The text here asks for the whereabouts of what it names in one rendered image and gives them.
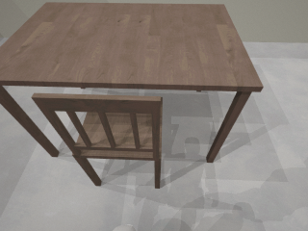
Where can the table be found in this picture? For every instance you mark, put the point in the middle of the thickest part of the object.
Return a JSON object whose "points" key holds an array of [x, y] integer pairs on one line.
{"points": [[136, 46]]}

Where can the chair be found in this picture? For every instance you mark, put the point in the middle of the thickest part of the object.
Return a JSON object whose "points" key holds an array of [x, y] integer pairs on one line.
{"points": [[117, 127]]}

